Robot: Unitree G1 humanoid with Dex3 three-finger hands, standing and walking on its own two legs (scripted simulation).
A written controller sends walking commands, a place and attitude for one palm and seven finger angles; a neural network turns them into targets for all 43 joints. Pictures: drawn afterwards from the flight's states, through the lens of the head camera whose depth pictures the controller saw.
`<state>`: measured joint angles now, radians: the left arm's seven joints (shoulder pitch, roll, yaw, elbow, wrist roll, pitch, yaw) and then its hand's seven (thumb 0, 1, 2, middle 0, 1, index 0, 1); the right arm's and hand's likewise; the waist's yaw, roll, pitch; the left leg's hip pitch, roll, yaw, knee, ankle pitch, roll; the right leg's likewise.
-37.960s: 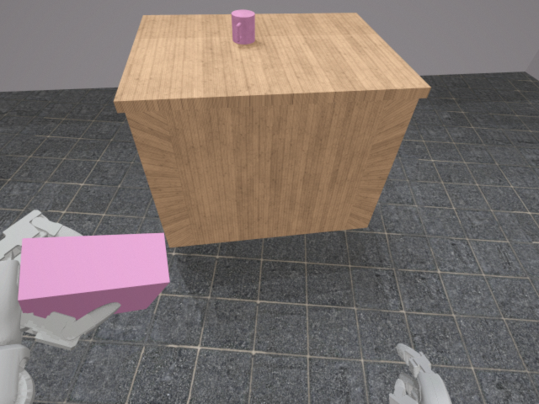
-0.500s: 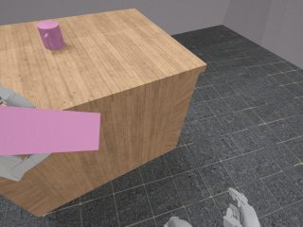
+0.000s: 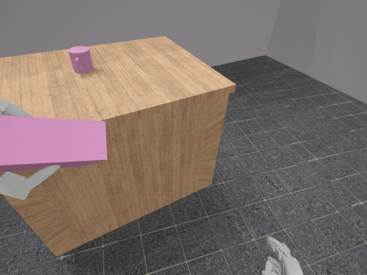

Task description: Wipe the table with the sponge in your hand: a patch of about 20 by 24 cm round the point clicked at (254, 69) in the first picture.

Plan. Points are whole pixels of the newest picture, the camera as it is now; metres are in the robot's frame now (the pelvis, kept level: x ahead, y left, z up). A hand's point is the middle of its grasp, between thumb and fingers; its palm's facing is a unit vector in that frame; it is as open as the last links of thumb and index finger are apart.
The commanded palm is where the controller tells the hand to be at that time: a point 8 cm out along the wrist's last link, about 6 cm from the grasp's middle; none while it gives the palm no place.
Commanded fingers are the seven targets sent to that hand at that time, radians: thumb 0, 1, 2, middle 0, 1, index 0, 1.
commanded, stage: stop stepping back and stand still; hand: left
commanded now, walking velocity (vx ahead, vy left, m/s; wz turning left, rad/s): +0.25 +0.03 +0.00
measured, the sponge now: (64, 146) +0.24 +0.20 +0.24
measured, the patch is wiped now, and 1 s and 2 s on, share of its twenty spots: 1.00 1.00 1.00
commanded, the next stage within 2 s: stand and wait in 0.56 s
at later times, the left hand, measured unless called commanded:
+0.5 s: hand (20, 176) +0.17 +0.23 +0.25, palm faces +0.52 -0.78 -0.36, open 9.8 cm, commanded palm +0.11 +0.26 +0.27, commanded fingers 0.00 0.10 1.30 -1.20 -1.60 -1.20 -1.60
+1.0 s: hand (20, 165) +0.20 +0.24 +0.24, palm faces +0.47 -0.80 -0.38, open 9.8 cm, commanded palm +0.14 +0.29 +0.27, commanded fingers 0.00 0.10 1.30 -1.20 -1.60 -1.20 -1.60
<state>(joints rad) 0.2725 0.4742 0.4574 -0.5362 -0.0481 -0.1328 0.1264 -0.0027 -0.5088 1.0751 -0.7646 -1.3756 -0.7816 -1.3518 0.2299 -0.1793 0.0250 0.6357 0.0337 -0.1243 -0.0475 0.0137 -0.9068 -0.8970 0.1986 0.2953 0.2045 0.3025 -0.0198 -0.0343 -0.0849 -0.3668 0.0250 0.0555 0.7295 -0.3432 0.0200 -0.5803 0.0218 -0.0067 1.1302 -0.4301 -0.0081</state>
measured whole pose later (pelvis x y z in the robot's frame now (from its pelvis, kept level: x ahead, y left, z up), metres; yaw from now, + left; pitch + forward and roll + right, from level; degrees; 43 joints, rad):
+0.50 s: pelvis -0.03 -0.03 +0.01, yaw +4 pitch -2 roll +0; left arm 0.32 0.42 0.42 -0.51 -0.05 -0.11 0.14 0.00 -0.51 1.07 -0.76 -1.38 -0.78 -1.36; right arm 0.25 -0.23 0.00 0.64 0.02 -0.09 -0.07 0.01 -0.91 -0.90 0.20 0.30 0.20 0.30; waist -0.03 0.03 -0.06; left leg -0.40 0.03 -0.01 0.88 -0.43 0.02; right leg -0.37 0.01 -0.09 0.65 -0.23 -0.05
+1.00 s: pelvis +0.00 +0.00 +0.02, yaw +3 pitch -1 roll -1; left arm 0.43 0.40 0.40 -0.61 -0.06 -0.14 0.14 0.00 -0.51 1.07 -0.76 -1.38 -0.78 -1.36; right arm 0.18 -0.21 0.02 0.62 0.02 -0.10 -0.06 0.01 -0.91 -0.90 0.20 0.30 0.21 0.30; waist -0.01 0.01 -0.01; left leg -0.23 0.02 0.02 0.54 -0.29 0.00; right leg -0.27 0.01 -0.03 0.51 -0.23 -0.01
